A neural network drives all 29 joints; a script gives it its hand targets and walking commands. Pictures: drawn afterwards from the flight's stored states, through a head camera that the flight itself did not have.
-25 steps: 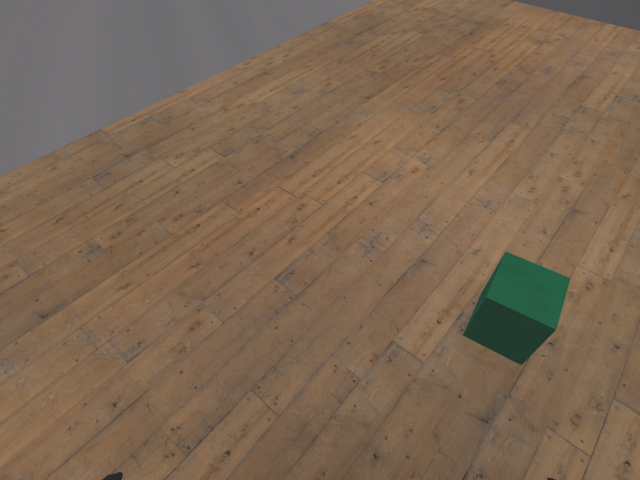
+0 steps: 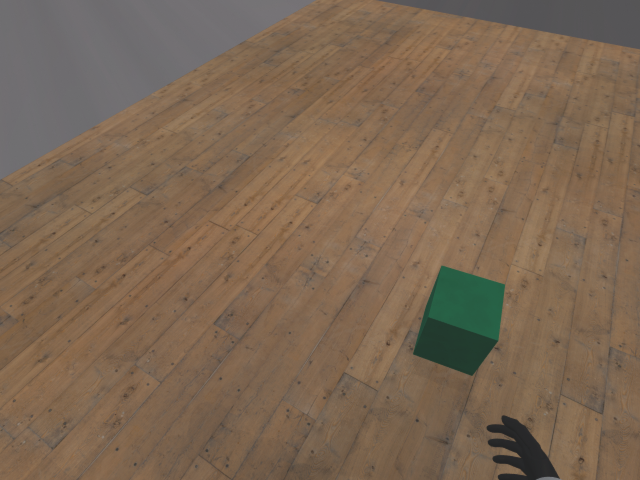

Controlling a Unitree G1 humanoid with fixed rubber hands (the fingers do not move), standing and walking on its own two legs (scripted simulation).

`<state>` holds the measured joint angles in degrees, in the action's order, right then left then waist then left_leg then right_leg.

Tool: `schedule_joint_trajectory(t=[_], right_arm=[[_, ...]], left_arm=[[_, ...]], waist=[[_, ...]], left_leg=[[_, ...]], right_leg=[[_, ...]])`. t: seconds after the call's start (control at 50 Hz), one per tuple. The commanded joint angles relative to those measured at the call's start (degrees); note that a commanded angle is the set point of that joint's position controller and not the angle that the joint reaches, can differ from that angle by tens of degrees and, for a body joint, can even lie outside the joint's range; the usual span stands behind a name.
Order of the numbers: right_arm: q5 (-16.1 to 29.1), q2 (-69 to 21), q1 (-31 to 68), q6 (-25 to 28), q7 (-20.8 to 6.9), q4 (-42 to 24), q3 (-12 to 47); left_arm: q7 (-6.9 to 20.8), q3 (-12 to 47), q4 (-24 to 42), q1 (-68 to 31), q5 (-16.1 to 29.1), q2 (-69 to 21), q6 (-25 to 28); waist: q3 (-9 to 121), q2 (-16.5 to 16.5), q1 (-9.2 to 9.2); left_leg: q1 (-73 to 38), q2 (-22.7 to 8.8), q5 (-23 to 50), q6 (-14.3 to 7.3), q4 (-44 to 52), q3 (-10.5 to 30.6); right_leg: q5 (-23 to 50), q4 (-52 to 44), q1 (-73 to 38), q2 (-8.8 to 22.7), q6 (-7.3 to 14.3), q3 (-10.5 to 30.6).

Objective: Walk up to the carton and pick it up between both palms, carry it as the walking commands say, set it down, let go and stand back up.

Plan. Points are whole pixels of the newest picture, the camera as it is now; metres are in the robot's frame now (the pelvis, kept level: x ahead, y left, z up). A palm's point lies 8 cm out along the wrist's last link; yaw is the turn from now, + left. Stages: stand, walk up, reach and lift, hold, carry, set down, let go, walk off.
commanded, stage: walk up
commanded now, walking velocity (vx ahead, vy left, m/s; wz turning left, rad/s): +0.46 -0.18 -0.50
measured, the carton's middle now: (457, 320) +0.77 -0.35 -0.66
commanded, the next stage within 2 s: none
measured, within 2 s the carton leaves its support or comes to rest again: neither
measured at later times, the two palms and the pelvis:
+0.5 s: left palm (296, 304) +0.44 +0.11 -0.14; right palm out of the picture +0.05 -0.35 -0.14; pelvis +0.21 -0.09 -0.04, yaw -10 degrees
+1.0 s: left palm (271, 325) +0.41 +0.15 -0.16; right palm (596, 358) +0.39 -0.39 -0.11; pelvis +0.34 -0.11 -0.01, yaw -17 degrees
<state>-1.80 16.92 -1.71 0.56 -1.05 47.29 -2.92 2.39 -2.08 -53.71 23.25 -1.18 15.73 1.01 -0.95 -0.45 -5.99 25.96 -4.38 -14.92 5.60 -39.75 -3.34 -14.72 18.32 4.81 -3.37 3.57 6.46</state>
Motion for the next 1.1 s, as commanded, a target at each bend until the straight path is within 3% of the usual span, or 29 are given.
schedule_joint_trajectory(t=[0.0, 0.02, 0.04, 0.06, 0.08, 0.1, 0.12, 0.16, 0.18, 0.24, 0.38, 0.42, 0.44, 0.46, 0.48, 0.5, 0.52, 0.56, 0.64, 0.72, 0.8, 0.84, 0.88, 0.9, 0.92, 0.94, 0.96, 1.02, 1.08], right_arm=[[0.7, 5.5, -3.2, 0.8, 1.9, -1.7, -1.7], [0.8, 6.2, -8.8, 1.0, 2.6, -0.1, -2.2], [0.5, 9.2, -16.3, 1.3, 3.1, 1.9, -3.3], [-0.9, 15.8, -26.0, 1.6, 3.9, 3.9, -5.0], [-1.2, 22.7, -27.9, 0.9, 4.9, 3.2, -6.4], [-0.1, 19.8, -26.5, 0.4, 5.0, 3.1, -5.9], [0.3, 15.3, -22.6, 0.6, 4.6, 2.6, -4.8], [0.6, 8.1, -17.4, 1.9, 3.8, 2.8, -2.8], [0.6, 6.8, -17.7, 2.4, 3.4, 3.4, -2.2], [0.4, 7.7, -21.7, 2.8, 2.9, 4.3, -2.2], [-0.8, 12.7, -23.2, 1.8, 3.0, 5.0, -4.0], [-0.8, 12.6, -22.0, 1.7, 2.1, 5.8, -4.0], [-0.7, 10.1, -20.9, 1.7, 1.4, 6.1, -3.5], [-0.9, 7.0, -22.7, 1.9, 1.1, 5.6, -2.9], [-1.3, 0.9, -24.4, 2.0, 1.1, 3.3, -1.6], [-0.7, 1.0, -25.2, 1.7, 1.5, 2.4, -1.9], [-0.6, 3.3, -22.9, 1.4, 1.8, 3.1, -2.1], [-0.5, 2.9, -22.6, 0.9, 1.8, 5.7, -1.7], [0.2, 0.9, -20.6, -1.2, 0.7, 7.0, -1.2], [0.7, 0.4, -10.6, -2.0, 0.2, 4.6, -1.1], [1.2, -0.6, -5.6, -0.4, -0.2, 4.2, -0.1], [1.2, -0.4, -6.0, 0.2, 0.5, 4.7, -0.1], [1.5, 0.1, -9.7, 0.6, 2.0, 5.5, 0.2], [1.9, 2.8, -12.4, 1.0, 2.8, 6.1, -0.6], [0.9, 8.5, -18.0, 1.6, 3.4, 6.4, -2.2], [0.6, 13.6, -20.3, 0.8, 3.8, 6.8, -3.7], [0.6, 11.4, -19.0, 0.1, 3.6, 6.2, -3.0], [1.2, 5.4, -8.1, -0.5, 3.4, 3.0, -1.5], [1.2, 5.1, -8.4, -0.1, 3.0, 3.2, -1.7]], left_arm=[[0.4, -2.1, 3.0, -3.1, 0.1, 10.1, -0.2], [0.4, -2.0, 3.2, -4.2, 0.4, 10.1, -0.2], [0.3, -2.0, 4.0, -5.3, 0.3, 9.3, 0.2], [0.3, -1.7, 6.2, -6.8, -0.4, 5.3, 0.8], [0.3, -2.8, 8.3, -6.1, -1.0, 5.5, 0.2], [0.6, -3.8, 7.6, -7.4, -0.8, 7.0, -0.9], [1.2, -3.5, 6.9, -7.2, -1.2, 6.3, -1.4], [2.7, -2.9, 6.3, -6.7, -1.7, 4.7, -2.2], [3.4, -2.7, 6.3, -7.3, -1.9, 4.3, -2.8], [3.9, -1.9, 7.8, -12.5, -1.3, 2.6, -3.4], [4.8, -2.0, 10.1, -23.9, 0.7, 2.9, -2.8], [3.2, -2.2, 8.4, -19.5, 0.7, 3.9, -1.8], [1.9, -2.5, 5.2, -12.2, 0.3, 4.9, -0.9], [0.8, -3.7, 2.1, -4.5, -0.7, 8.5, -0.3], [-0.2, -5.4, 0.9, 1.0, -1.4, 15.1, 0.5], [-1.0, -5.7, 1.5, 3.0, 0.2, 20.1, 0.4], [-1.4, -5.2, 1.8, 1.0, 0.3, 16.7, 0.8], [-1.9, -4.2, 3.1, -6.7, -0.4, 10.0, 1.6], [-1.9, -3.0, 3.0, -9.1, -0.8, 5.9, 2.2], [-2.4, -2.7, 2.2, -5.9, -1.1, 6.2, 2.0], [-2.5, -2.1, -0.5, -6.7, -0.2, 6.4, 1.2], [-2.8, -2.1, -1.7, -4.8, 0.0, 7.4, 0.9], [-3.4, -1.9, -1.7, -5.6, 0.7, 7.5, 0.1], [-3.7, -2.1, -2.6, -3.9, 1.1, 6.8, -0.2], [-3.6, -2.7, -2.3, -2.2, 0.9, 3.9, -0.7], [-4.0, -3.0, -0.9, -1.4, 0.4, 2.9, -1.9], [-4.2, -3.3, -0.7, -2.4, 0.2, 3.6, -3.3], [-2.8, -3.6, -0.6, -3.1, -0.3, 3.3, -5.2], [-2.0, -3.0, -1.2, -3.6, -0.4, 3.1, -5.7]], waist=[[-1.6, -8.4, 4.73], [0.0, -6.6, 7.6], [3.3, -1.8, 11.06], [6.3, 11.8, 14.09], [8.4, 13.4, 12.46], [5.9, 6.8, 10.1], [2.8, 3.9, 7.59], [0.0, 6.6, 4.22], [-0.6, 9.4, 4.03], [-1.3, 11.7, 5.34], [-5.3, 16.0, 7.76], [-1.5, 16.4, 5.7], [3.1, 12.9, 2.64], [9.0, 5.1, 0.14], [11.3, -14.4, -0.9], [17.4, -18.8, -0.77], [16.0, -11.7, 1.14], [7.8, -6.4, 5.11], [3.5, -10.1, 7.27], [-1.3, -10.1, 5.23], [-1.3, -12.1, 5.44], [-1.4, -8.6, 5.08], [-1.3, -4.9, 6.71], [0.3, -3.0, 7.81], [3.6, 5.1, 8.57], [5.4, 12.8, 8.7], [6.4, 9.9, 8.41], [4.0, 11.5, 4.46], [3.5, 13.4, 4.45]], left_leg=[[-13.5, 2.5, -0.5, 0.1, 8.4, -3.0], [-22.4, 3.2, 2.3, -0.7, 14.4, -3.2], [-34.3, -1.4, 3.3, -2.8, 17.3, 2.5], [-42.3, -17.8, -5.5, -6.2, 24.8, 23.7], [-41.7, -34.4, -6.2, -11.7, 27.8, 44.1], [-36.8, -33.8, 0.2, -13.9, 27.2, 42.1], [-31.5, -29.0, 7.6, -12.2, 25.4, 29.9], [-23.8, -18.9, 19.0, -7.5, 22.7, 12.5], [-22.1, -16.1, 26.1, -6.6, 22.3, 7.6], [-21.4, -14.6, 34.8, -7.2, 22.3, 2.7], [-21.6, -15.1, 30.3, -7.1, 25.1, -3.3], [-22.4, -13.5, 28.8, -6.7, 18.7, -5.2], [-20.2, -10.0, 26.8, -5.4, 9.1, -8.0], [-14.1, -6.8, 17.8, -3.8, -4.5, -8.5], [2.1, -0.6, -18.6, -2.3, -20.7, -5.5], [7.1, 0.4, -26.0, -3.1, -30.9, 2.6], [8.0, -1.9, -21.7, -4.1, -33.6, 5.8], [6.6, -4.4, -11.9, -4.6, -29.4, 5.6], [-1.8, -3.2, -7.5, -3.6, -23.0, 2.0], [1.7, -3.2, -3.6, -2.6, -14.9, 0.5], [-8.9, 0.0, 0.3, -2.4, -1.9, -3.2], [-10.4, 0.3, 0.2, -2.3, 2.9, -3.5], [-14.9, 1.3, 6.0, -2.6, 14.3, -4.4], [-19.8, -3.2, 14.1, -4.0, 19.4, -1.0], [-26.8, -17.9, 36.7, -6.3, 20.0, 12.7], [-28.7, -30.5, 52.4, -13.6, 16.8, 22.0], [-23.8, -29.2, 49.6, -16.1, 16.2, 19.7], [-15.0, -17.7, 41.7, -12.5, 18.0, 7.0], [-13.4, -14.5, 28.0, -10.6, 21.2, 3.5]], right_leg=[[5.5, -0.7, 10.9, 8.9, 3.9, 9.6], [9.8, 4.9, 14.6, 7.0, 2.7, 8.8], [10.0, 14.8, 21.6, 4.2, 1.1, 7.7], [-7.4, 31.9, 32.0, -1.5, -1.1, 2.8], [-17.1, 47.1, 42.9, 0.5, -3.9, 2.3], [-13.8, 55.4, 44.4, 4.3, -5.0, 3.9], [-8.3, 56.8, 42.6, 6.5, -5.1, 2.8], [-0.6, 54.2, 36.7, 8.7, -5.5, 0.0], [1.8, 54.2, 34.9, 8.1, -5.9, -2.3], [5.1, 48.8, 33.8, 8.0, -6.8, -5.2], [3.6, 20.7, 23.0, 7.8, -5.3, -9.8], [1.7, 16.3, 15.3, 5.9, -4.2, -12.1], [3.9, 12.4, 5.1, 4.2, -3.5, -14.4], [5.1, 11.1, -6.7, 4.7, -2.6, -14.1], [9.5, 5.4, -14.9, 20.4, 1.6, 8.2], [16.2, -0.9, -15.5, 29.7, 7.8, 25.7], [17.8, 1.1, -13.4, 28.1, 8.4, 23.1], [19.4, 2.3, -3.3, 22.9, 5.5, 15.6], [22.7, -0.5, 8.2, 18.7, 3.9, 5.7], [9.3, -5.6, 10.1, 19.5, 5.5, 6.3], [-2.2, -8.3, 14.8, 14.8, 4.7, 2.2], [1.4, -6.4, 12.6, 16.3, 4.7, 4.6], [23.8, 2.6, 9.4, 15.2, 2.3, 2.9], [28.2, 9.2, 9.8, 11.9, -0.9, 0.9], [4.5, 22.1, 17.3, 5.1, -5.0, -4.1], [-22.0, 35.4, 26.4, 2.5, -7.4, -3.5], [-21.3, 43.9, 24.9, 4.8, -7.0, -0.8], [-10.1, 50.3, 22.2, 4.1, -7.8, -1.5], [-4.8, 50.4, 20.7, 3.7, -8.3, -3.8]])
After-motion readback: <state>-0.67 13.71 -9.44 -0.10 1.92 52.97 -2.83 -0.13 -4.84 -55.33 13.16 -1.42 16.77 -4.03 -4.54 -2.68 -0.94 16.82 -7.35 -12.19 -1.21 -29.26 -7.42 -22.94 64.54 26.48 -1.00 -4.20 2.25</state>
